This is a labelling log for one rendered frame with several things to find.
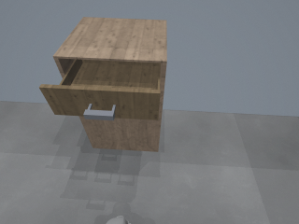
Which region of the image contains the cabinet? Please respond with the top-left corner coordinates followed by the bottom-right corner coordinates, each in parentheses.
top-left (52, 17), bottom-right (167, 152)

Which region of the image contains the handle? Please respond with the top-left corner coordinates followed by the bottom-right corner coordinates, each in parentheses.
top-left (83, 104), bottom-right (116, 121)

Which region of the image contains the drawer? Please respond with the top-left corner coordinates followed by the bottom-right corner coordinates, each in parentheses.
top-left (39, 59), bottom-right (161, 120)

